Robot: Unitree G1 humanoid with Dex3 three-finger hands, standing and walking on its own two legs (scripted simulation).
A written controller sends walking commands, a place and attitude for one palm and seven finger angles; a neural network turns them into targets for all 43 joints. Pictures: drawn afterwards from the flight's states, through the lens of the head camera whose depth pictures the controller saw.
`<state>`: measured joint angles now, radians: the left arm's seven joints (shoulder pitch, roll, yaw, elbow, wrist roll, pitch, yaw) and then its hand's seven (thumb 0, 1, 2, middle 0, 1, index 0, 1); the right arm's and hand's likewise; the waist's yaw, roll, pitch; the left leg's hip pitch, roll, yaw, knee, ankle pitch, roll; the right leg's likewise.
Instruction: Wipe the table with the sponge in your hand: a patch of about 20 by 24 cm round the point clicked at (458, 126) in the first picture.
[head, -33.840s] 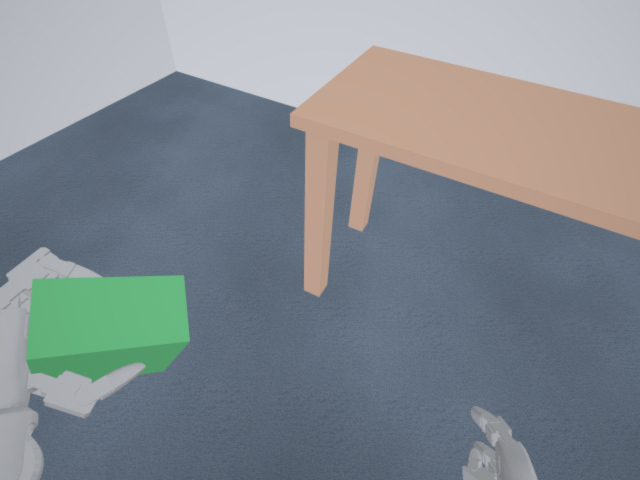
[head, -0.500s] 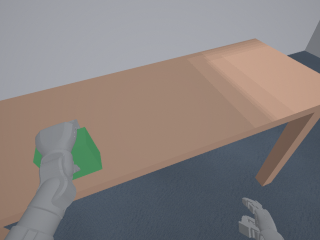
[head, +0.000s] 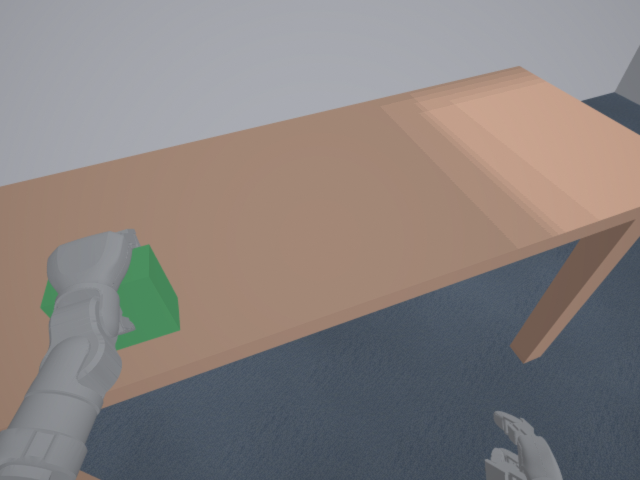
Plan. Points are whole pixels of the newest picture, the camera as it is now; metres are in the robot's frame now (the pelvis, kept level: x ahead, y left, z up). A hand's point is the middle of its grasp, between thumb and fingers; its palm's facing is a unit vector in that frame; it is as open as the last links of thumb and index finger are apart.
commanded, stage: wipe forward along the middle lane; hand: left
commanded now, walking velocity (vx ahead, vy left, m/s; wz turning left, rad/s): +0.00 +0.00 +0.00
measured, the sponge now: (124, 310) +0.31 +0.31 +0.03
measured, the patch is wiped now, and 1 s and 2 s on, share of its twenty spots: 0.95 0.95 0.95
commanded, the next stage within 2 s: slide back across to the first lane in 1.32 s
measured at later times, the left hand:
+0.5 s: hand (109, 265) +0.35 +0.34 +0.07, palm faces -0.09 +0.01 -1.00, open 10.3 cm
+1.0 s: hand (112, 233) +0.40 +0.36 +0.08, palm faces -0.13 +0.03 -0.99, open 10.3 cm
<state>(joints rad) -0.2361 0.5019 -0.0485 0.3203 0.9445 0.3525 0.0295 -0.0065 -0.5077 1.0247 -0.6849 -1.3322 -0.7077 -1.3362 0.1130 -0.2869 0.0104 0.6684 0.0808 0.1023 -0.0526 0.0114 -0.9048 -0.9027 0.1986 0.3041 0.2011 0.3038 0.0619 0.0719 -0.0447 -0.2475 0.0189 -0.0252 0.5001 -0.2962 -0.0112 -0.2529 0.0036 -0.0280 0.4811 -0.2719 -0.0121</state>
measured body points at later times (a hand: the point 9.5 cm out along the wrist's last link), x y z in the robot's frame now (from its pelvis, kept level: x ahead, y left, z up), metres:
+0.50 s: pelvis -0.03 +0.00 -0.01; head +0.00 -0.01 +0.44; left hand +0.35 +0.33 +0.13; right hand +0.10 -0.26 -0.13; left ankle -0.02 +0.13 -0.74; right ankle -0.02 -0.11 -0.74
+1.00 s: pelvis -0.03 +0.01 -0.01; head +0.04 +0.00 +0.43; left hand +0.41 +0.35 +0.13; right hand +0.02 -0.27 -0.14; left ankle -0.02 +0.13 -0.74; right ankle -0.02 -0.11 -0.74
